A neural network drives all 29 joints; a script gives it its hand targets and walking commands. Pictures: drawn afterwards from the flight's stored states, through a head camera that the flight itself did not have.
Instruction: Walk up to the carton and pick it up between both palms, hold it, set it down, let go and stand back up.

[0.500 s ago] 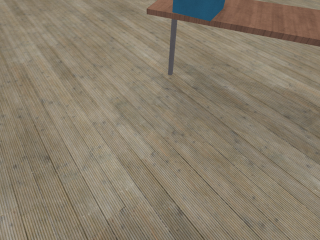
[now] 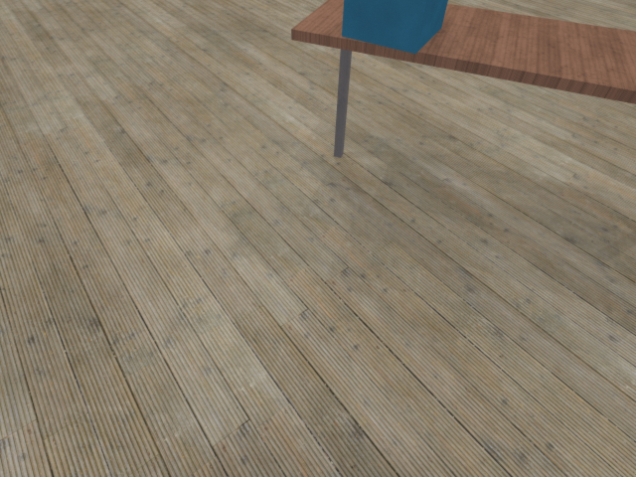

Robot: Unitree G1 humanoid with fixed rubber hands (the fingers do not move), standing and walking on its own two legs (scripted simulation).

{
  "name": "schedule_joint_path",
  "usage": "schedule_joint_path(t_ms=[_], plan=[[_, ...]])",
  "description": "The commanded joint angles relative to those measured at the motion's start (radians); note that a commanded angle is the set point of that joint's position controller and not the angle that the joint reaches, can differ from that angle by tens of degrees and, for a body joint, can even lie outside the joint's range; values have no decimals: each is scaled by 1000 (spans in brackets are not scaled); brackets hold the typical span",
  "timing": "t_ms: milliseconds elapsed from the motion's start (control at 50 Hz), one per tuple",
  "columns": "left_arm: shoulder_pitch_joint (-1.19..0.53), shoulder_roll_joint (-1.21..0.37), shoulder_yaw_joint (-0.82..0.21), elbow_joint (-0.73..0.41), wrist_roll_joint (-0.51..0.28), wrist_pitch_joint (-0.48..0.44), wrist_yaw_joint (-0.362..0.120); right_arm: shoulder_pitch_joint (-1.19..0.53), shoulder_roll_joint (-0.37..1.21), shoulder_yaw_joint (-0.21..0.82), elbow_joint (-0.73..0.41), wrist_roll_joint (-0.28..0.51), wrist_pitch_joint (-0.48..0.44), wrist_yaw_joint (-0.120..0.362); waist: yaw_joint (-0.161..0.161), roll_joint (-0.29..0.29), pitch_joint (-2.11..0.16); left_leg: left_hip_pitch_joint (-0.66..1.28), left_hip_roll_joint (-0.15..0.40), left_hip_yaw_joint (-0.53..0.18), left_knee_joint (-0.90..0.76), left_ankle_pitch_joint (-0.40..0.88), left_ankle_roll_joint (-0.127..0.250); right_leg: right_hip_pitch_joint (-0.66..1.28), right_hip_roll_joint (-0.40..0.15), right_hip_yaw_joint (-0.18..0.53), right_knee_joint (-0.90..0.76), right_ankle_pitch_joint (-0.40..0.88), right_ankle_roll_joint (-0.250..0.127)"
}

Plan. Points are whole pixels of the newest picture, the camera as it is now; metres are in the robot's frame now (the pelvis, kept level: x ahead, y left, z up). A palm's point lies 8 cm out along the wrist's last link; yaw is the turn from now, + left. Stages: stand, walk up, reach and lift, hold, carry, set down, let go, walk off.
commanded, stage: stand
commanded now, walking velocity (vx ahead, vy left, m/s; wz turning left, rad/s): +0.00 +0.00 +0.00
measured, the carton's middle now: out of the picture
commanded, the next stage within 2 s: none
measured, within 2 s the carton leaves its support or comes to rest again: neither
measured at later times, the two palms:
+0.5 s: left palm out of the picture -0.02 +0.19 -0.15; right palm out of the picture -0.03 -0.20 -0.15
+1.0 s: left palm out of the picture -0.04 +0.18 -0.15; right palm out of the picture -0.04 -0.20 -0.15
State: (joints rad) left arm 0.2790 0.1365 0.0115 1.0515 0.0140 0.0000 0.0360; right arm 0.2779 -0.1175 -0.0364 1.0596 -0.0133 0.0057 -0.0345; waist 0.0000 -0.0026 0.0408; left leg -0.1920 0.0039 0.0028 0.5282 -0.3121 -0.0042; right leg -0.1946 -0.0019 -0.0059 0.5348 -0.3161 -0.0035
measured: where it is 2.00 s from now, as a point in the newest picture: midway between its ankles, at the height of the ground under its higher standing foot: outside the picture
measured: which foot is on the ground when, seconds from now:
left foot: down 0.00-1.00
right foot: down 0.00-1.00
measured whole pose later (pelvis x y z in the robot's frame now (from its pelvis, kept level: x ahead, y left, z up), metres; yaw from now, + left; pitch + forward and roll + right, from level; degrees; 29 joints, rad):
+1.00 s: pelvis -0.01 -0.01 +0.01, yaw +0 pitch -2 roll +0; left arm 0.29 0.08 0.00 1.19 0.01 -0.01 0.05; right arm 0.29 -0.07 -0.01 1.20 -0.01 0.00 -0.05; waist 0.00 0.00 0.06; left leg -0.14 0.02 0.00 0.45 -0.27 -0.02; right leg -0.15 0.01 -0.01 0.46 -0.27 -0.02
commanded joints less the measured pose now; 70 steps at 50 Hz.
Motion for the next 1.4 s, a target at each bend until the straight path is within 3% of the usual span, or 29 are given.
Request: schedule_joint_path(t_ms=[0,480,1380], plan=[[53,83,20,-1,0,-17,8,56,-86,-13,0,0,-16,-8,0,7,22,0,64,-64,-112,238,39,-3,-71,74,-123,250,-40],[86,28,9,112,0,-12,17,89,-38,8,114,-1,-10,-19,1,5,76,11,69,-59,-153,212,27,7,-71,71,-170,222,-32],[112,15,5,119,-2,-19,13,113,-25,19,133,1,-10,-18,2,7,81,4,77,-55,-158,196,16,-3,-72,81,-196,199,-41]])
